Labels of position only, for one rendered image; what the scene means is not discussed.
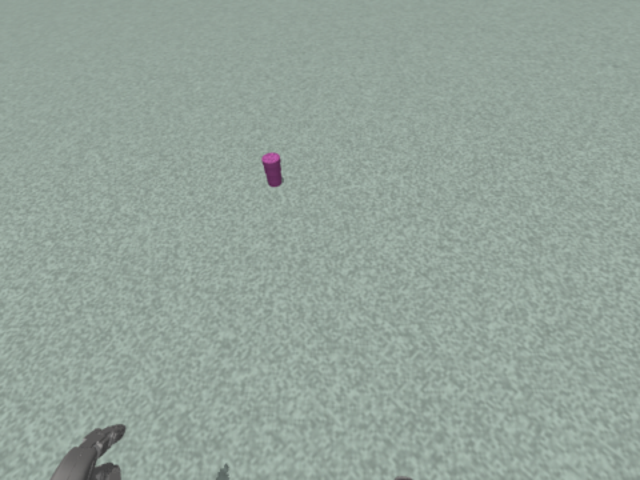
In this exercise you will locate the cup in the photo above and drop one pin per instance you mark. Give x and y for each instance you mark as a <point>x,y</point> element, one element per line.
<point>271,163</point>

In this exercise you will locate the left robot hand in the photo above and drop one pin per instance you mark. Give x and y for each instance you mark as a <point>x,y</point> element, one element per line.
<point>79,463</point>

